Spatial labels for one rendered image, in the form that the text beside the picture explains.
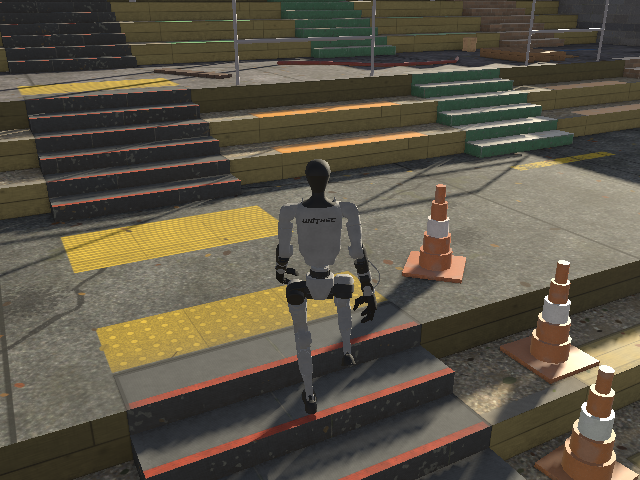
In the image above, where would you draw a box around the robot right hand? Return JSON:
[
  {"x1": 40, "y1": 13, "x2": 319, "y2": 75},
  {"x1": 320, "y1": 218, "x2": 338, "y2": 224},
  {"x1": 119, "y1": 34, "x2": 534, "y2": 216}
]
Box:
[{"x1": 353, "y1": 293, "x2": 377, "y2": 323}]

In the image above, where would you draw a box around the left robot thigh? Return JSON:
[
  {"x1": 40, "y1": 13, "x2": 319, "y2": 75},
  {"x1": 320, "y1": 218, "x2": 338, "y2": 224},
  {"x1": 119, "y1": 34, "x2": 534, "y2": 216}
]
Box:
[{"x1": 286, "y1": 279, "x2": 312, "y2": 349}]

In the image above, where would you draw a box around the robot right shin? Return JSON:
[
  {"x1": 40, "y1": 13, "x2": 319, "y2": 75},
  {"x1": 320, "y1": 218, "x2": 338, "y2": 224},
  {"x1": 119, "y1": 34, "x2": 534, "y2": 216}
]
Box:
[{"x1": 337, "y1": 298, "x2": 352, "y2": 355}]

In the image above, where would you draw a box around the robot right forearm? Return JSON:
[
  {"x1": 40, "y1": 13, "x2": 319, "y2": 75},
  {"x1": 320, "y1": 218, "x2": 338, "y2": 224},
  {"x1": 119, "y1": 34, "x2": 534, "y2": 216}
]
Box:
[{"x1": 354, "y1": 243, "x2": 375, "y2": 296}]

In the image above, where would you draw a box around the robot left hand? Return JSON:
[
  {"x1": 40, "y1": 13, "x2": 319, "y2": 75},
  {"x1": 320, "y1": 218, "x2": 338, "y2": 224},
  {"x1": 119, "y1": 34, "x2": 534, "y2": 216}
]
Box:
[{"x1": 276, "y1": 268, "x2": 299, "y2": 284}]

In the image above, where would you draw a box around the robot left forearm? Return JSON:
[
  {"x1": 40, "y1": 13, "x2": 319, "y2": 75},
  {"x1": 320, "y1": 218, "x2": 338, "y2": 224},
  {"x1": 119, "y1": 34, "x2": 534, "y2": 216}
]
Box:
[{"x1": 275, "y1": 244, "x2": 290, "y2": 274}]

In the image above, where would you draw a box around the left robot upper arm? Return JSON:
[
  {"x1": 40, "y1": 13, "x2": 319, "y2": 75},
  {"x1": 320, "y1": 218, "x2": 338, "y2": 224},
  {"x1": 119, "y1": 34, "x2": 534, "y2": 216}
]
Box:
[{"x1": 278, "y1": 203, "x2": 298, "y2": 258}]

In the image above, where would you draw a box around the right robot upper arm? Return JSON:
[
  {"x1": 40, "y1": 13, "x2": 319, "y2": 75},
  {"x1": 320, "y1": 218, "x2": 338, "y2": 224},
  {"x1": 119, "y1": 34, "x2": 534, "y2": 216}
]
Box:
[{"x1": 339, "y1": 201, "x2": 364, "y2": 259}]

